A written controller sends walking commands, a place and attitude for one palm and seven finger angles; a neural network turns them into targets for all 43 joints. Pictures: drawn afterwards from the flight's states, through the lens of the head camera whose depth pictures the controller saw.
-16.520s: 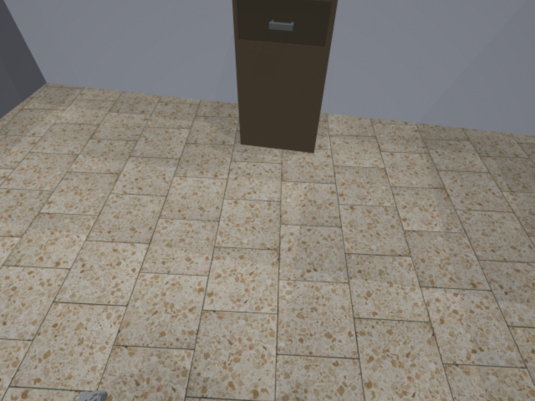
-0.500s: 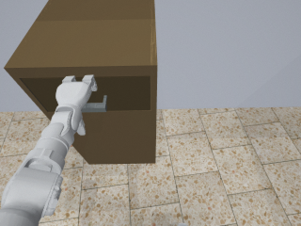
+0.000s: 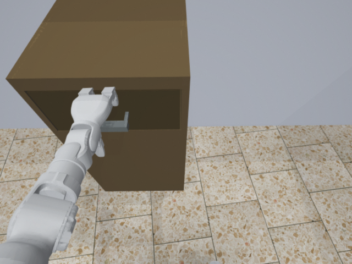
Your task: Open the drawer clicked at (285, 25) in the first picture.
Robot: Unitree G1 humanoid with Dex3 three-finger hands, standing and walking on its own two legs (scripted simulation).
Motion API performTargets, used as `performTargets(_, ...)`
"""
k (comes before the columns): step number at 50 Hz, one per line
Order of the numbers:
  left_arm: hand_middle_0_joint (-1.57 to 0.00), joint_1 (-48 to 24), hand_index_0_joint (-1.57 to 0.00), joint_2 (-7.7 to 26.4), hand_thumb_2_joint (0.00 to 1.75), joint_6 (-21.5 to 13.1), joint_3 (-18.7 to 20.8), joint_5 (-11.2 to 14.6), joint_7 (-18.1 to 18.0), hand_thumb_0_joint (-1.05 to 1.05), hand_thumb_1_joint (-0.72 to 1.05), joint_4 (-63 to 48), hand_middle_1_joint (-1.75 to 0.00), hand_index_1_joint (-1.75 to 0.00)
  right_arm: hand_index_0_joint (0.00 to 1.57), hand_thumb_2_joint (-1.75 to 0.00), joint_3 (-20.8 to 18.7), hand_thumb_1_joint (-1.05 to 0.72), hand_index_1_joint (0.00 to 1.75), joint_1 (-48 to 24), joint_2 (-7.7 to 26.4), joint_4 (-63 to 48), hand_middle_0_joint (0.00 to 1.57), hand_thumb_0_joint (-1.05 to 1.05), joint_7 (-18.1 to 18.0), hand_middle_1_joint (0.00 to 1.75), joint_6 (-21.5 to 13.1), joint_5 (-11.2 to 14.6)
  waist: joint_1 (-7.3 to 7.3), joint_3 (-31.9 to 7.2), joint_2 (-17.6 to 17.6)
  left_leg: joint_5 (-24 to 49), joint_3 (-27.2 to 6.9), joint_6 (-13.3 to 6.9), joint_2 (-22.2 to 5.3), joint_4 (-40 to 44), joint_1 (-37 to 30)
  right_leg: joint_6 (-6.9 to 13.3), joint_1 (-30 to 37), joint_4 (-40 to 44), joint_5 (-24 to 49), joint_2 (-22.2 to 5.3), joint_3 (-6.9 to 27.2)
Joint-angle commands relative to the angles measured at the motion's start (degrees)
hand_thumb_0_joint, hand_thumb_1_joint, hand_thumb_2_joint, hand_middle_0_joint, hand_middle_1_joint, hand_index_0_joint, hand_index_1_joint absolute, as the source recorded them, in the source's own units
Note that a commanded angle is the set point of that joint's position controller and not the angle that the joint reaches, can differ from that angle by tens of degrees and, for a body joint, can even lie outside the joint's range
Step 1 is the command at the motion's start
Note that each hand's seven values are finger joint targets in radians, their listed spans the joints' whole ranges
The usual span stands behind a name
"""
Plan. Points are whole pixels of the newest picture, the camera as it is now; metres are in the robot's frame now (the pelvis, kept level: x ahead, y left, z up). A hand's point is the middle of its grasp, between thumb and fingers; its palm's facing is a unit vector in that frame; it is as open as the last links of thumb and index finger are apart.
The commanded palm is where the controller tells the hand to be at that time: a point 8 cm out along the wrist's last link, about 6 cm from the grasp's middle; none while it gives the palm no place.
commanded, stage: re-aim the fingers above the handle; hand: left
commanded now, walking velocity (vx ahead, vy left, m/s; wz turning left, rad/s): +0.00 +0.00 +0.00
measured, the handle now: (110, 120) +0.50 +0.19 -0.03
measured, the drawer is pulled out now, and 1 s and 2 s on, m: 0.00 0.00 0.00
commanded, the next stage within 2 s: lower the fingers behind the handle in 0.72 s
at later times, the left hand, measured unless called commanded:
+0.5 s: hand (102, 122) +0.45 +0.19 +0.03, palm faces -0.05 -0.03 -1.00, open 13.7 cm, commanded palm +0.44 +0.19 +0.08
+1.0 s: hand (105, 122) +0.45 +0.18 +0.02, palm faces -0.01 -0.02 -1.00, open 13.7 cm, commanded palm +0.43 +0.18 +0.07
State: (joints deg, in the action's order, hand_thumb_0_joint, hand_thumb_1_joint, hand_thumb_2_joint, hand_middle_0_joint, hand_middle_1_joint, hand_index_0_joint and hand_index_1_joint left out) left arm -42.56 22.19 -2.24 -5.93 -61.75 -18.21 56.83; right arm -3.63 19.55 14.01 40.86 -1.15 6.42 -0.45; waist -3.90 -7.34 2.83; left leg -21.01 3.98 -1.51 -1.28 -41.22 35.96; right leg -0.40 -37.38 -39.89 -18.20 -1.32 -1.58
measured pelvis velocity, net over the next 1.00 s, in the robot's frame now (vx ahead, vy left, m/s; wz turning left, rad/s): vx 0.00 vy -0.01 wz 0.00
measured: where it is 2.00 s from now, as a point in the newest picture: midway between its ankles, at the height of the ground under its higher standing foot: outside the picture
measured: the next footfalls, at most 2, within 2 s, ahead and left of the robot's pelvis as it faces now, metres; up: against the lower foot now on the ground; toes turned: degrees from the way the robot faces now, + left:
none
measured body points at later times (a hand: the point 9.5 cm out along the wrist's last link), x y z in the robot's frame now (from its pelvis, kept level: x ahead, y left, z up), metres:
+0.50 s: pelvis +0.00 -0.01 +0.00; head +0.08 -0.02 +0.44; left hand +0.45 +0.19 +0.08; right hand +0.05 -0.28 -0.14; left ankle -0.02 +0.10 -0.71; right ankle +0.00 -0.13 -0.71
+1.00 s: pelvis +0.00 -0.01 +0.00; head +0.08 -0.02 +0.44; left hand +0.45 +0.18 +0.08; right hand +0.04 -0.28 -0.14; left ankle -0.02 +0.10 -0.71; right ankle +0.00 -0.13 -0.71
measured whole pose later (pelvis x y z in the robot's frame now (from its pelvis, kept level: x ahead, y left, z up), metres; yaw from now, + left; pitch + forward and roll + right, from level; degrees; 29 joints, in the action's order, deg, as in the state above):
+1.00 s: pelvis +0.00 -0.01 +0.00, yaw +0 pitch +16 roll +0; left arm -40.9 20.9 -2.4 -5.1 -63.1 -21.5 55.8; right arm -4.0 18.4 14.4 40.8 -0.9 6.8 -0.6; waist -3.6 -7.9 2.9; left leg -21.4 3.7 -0.8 -1.7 -41.6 36.4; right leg 0.3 -38.2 -41.0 -19.0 -0.9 -1.7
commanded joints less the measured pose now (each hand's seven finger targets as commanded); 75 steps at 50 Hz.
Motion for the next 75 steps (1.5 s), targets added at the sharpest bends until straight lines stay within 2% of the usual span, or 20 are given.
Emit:
performTargets(1, -0.30, -24.68, -0.30, 8.73, 0.30, -1.70, 1.66, -0.49, -2.15, 0.00, -0.50, -12.58, -1.20, -1.20, 0.20, -0.90, -3.33, -0.90, 0.30, 4.88, 8.59, -4.70, 0.20, 0.00, -0.38, 0.30, -1.22, -0.16, -1.44, -20.20, -0.11, 22.82, -3.09, -0.47, 1.72, 2.92, -14.62, 2.90, 7.27, 2.68, 15.65, 3.87, -0.96)
performTargets(4, -0.30, -24.90, -0.30, 13.01, 0.30, -1.75, 5.57, -0.51, -3.35, 0.00, -0.50, -12.43, -1.20, -1.20, 0.20, -0.90, -3.13, -0.90, 0.30, 4.59, 8.94, -4.83, 0.20, 0.00, -0.44, 0.30, -1.13, -0.38, -0.86, -21.02, -2.09, 22.07, -2.77, -0.66, 1.99, 2.74, -12.70, 2.84, 9.35, 2.34, 16.32, 3.88, -0.70)
performTargets(8, -0.30, -25.00, -0.30, 12.99, 0.30, -0.10, 5.00, -1.46, -4.39, 0.00, -0.50, -10.67, -1.20, -1.20, 0.20, -0.90, -3.06, -0.90, 0.30, 4.52, 8.70, -4.68, 0.20, 0.00, -0.43, 0.30, -1.00, -0.12, -1.27, -20.15, -2.13, 21.18, -2.38, -0.62, 2.19, 2.79, -11.44, 2.77, 9.22, 2.29, 16.49, 3.86, -0.82)
performTargets(11, -0.30, -25.38, -0.30, 13.36, 0.30, 0.41, 5.59, -1.64, -4.68, 0.00, -0.50, -12.57, -1.20, -1.20, 0.20, -0.90, -3.34, -0.90, 0.30, 4.62, 8.65, -4.63, 0.20, 0.00, -0.27, 0.30, -0.94, -0.30, -0.76, -23.92, -0.67, 24.60, -2.20, -0.56, 2.12, 2.15, -13.58, 2.75, 10.44, 1.73, 19.12, 3.84, -0.65)
performTargets(17, -0.30, -24.53, -0.30, 13.84, 0.30, 1.38, 5.36, -0.85, -3.68, 0.00, -0.50, -10.62, -1.20, -1.20, 0.20, -0.90, -2.84, -0.90, 0.30, 3.61, 8.78, -5.09, 0.20, 0.00, -0.80, 0.30, -0.59, 0.13, -1.09, -20.03, -2.66, 20.72, -1.67, -0.81, 2.38, 3.26, -11.08, 2.50, 11.42, 2.98, 17.83, 3.64, -0.42)
performTargets(20, -0.30, -24.70, -0.30, 14.94, 0.30, 0.59, 5.94, -1.13, -3.26, 0.00, -0.50, -12.24, -1.20, -1.20, 0.20, -0.90, -2.80, -0.90, 0.30, 3.52, 8.65, -5.45, 0.20, 0.00, -1.08, 0.30, -0.64, 0.09, -0.64, -22.46, -1.51, 21.86, -1.71, -0.88, 2.55, 3.25, -11.94, 2.57, 12.89, 2.73, 19.01, 3.55, -0.12)
performTargets(25, -0.30, -22.25, -0.30, 15.03, 0.30, -0.67, 6.47, -0.47, -2.60, 0.00, -0.50, -12.47, -1.20, -1.20, 0.20, -0.90, -2.93, -0.90, 0.30, 3.54, 8.64, -5.71, 0.20, 0.00, -1.32, 0.30, -0.84, 0.14, -0.53, -21.92, -2.88, 21.22, -1.19, -1.05, 2.68, 3.17, -11.11, 2.29, 14.01, 3.16, 19.88, 3.45, 0.23)
performTargets(27, -0.30, -22.16, -0.30, 12.99, 0.30, -0.71, 4.66, -0.54, -2.37, 0.00, -0.50, -11.54, -1.20, -1.20, 0.20, -0.90, -2.95, -0.90, 0.30, 3.40, 8.66, -5.52, 0.20, 0.00, -1.35, 0.30, -1.02, 0.19, -1.25, -19.31, -3.57, 19.49, -1.06, -1.07, 2.56, 3.49, -10.65, 2.20, 12.56, 3.80, 18.57, 3.45, 0.08)
performTargets(30, -0.30, -22.38, -0.30, 16.15, 0.30, -1.64, 6.67, -0.41, -1.90, 0.00, -0.50, -12.43, -1.20, -1.20, 0.20, -0.90, -2.88, -0.90, 0.30, 3.66, 8.90, -5.59, 0.20, 0.00, -1.52, 0.30, -1.13, 0.26, -0.64, -21.08, -2.11, 19.24, -1.16, -1.07, 2.76, 3.43, -10.36, 2.26, 13.66, 3.49, 18.51, 3.29, 0.56)
performTargets(34, -0.30, -22.87, -0.30, 11.78, 0.30, -2.63, 3.57, 0.12, -1.44, 0.00, -0.50, -13.38, -1.20, -1.20, 0.20, -0.90, -3.18, -0.90, 0.30, 4.08, 8.61, -5.34, 0.20, 0.00, -1.30, 0.30, -1.40, 0.13, -1.63, -21.03, -1.81, 20.74, -1.40, -1.03, 2.66, 2.87, -11.98, 2.42, 11.99, 3.47, 18.92, 3.52, 0.13)
performTargets(35, -0.30, -24.32, -0.30, 13.30, 0.30, -3.21, 4.56, -0.11, -1.62, 0.00, -0.50, -14.79, -1.20, -1.20, 0.20, -0.90, -3.37, -0.90, 0.30, 4.53, 8.69, -5.00, 0.20, 0.00, -1.30, 0.30, -1.42, 0.10, -1.38, -22.24, -0.77, 21.48, -1.75, -0.92, 2.47, 2.66, -12.66, 2.44, 11.57, 2.95, 18.88, 3.46, 0.20)
performTargets(40, -0.30, -22.70, -0.30, 11.49, 0.30, -3.23, 4.36, -0.36, -3.21, 0.00, -0.50, -15.44, -1.20, -1.20, 0.20, -0.90, -3.77, -0.90, 0.30, 4.46, 8.42, -4.57, 0.20, 0.00, -0.60, 0.30, -1.23, -0.25, -0.86, -23.27, 0.66, 25.52, -2.21, -0.57, 2.22, 1.91, -14.46, 2.70, 10.33, 2.06, 20.29, 3.76, -0.41)
performTargets(43, -0.30, -21.06, -0.30, 11.94, 0.30, -1.29, 5.12, -0.91, -4.42, 0.00, -0.50, -11.65, -1.20, -1.20, 0.20, -0.90, -3.50, -0.90, 0.30, 4.26, 8.69, -4.15, 0.20, 0.00, -0.35, 0.30, -0.93, -0.23, -0.90, -21.04, -2.92, 23.08, -1.91, -0.63, 2.32, 2.28, -11.28, 2.61, 10.71, 2.10, 19.74, 3.84, -0.58)
performTargets(51, -0.30, -20.77, -0.30, 10.50, 0.30, 2.15, 3.65, -1.72, -4.48, 0.00, -0.50, -7.22, -1.20, -1.20, 0.20, -0.90, -3.12, -0.90, 0.30, 3.91, 8.77, -4.63, 0.20, 0.00, -0.29, 0.30, -0.74, 0.05, -1.30, -19.18, -4.23, 19.38, -1.23, -0.79, 2.44, 2.46, -8.90, 2.48, 10.17, 2.37, 17.72, 3.65, -0.37)
performTargets(57, -0.30, -20.62, -0.30, 14.68, 0.30, -1.74, 6.71, -1.51, -3.77, 0.00, -0.50, -10.12, -1.20, -1.20, 0.20, -0.90, -2.94, -0.90, 0.30, 3.92, 8.61, -5.16, 0.20, 0.00, -1.35, 0.30, -1.17, -0.34, -0.77, -21.40, -2.92, 18.55, -1.20, -1.09, 2.72, 1.12, -7.52, 2.33, 11.00, 1.37, 18.41, 3.34, 0.59)
performTargets(59, -0.30, -21.50, -0.30, 12.98, 0.30, -3.02, 5.91, -1.80, -4.41, 0.00, -0.50, -10.96, -1.20, -1.20, 0.20, -0.90, -3.15, -0.90, 0.30, 4.10, 8.36, -4.93, 0.20, 0.00, -1.24, 0.30, -1.56, -0.47, -1.33, -21.30, -2.60, 18.80, -1.52, -1.00, 2.63, 0.32, -7.26, 2.46, 9.22, 0.73, 17.79, 3.45, 0.29)
performTargets(62, -0.30, -20.64, -0.30, 14.91, 0.30, -3.27, 7.45, -2.04, -5.98, 0.00, -0.50, -9.81, -1.20, -1.20, 0.20, -0.90, -3.19, -0.90, 0.30, 4.56, 8.59, -4.37, 0.20, 0.00, -1.07, 0.30, -1.80, -0.60, -1.10, -21.93, -2.85, 17.54, -1.50, -0.98, 2.73, -0.67, -5.44, 2.37, 8.37, -0.19, 16.97, 3.50, 0.43)
performTargets(69, -0.30, -24.22, -0.30, 12.23, 0.30, -2.57, 5.40, -2.21, -7.13, 0.00, -0.50, -10.03, -1.20, -1.20, 0.20, -0.90, -3.83, -0.90, 0.30, 5.90, 8.61, -3.09, 0.20, 0.00, -0.56, 0.30, -2.05, -1.07, -2.50, -25.55, 0.30, 20.17, -2.32, -0.73, 2.45, -3.31, -6.78, 2.61, 4.76, -2.25, 17.48, 3.81, -0.07)
performTargets(72, -0.30, -24.43, -0.30, 12.77, 0.30, -2.46, 5.56, -1.93, -6.80, 0.00, -0.50, -8.96, -1.20, -1.20, 0.20, -0.90, -3.87, -0.90, 0.30, 6.62, 8.98, -2.30, 0.20, 0.00, -0.57, 0.30, -1.95, -1.08, -3.10, -25.00, -0.74, 19.71, -2.74, -0.83, 2.11, -3.96, -6.49, 2.46, 3.19, -2.56, 16.77, 3.94, -0.18)
performTargets(75, -0.30, -22.69, -0.30, 10.39, 0.30, -1.72, 3.91, -1.91, -6.49, 0.00, -0.50, -6.66, -1.20, -1.20, 0.20, -0.90, -3.73, -0.90, 0.30, 6.98, 8.82, -2.16, 0.20, 0.00, -0.40, 0.30, -1.73, -1.08, -3.08, -24.17, -0.37, 20.12, -2.98, -0.63, 2.07, -4.14, -5.94, 2.60, 2.01, -3.10, 16.33, 4.00, -0.68)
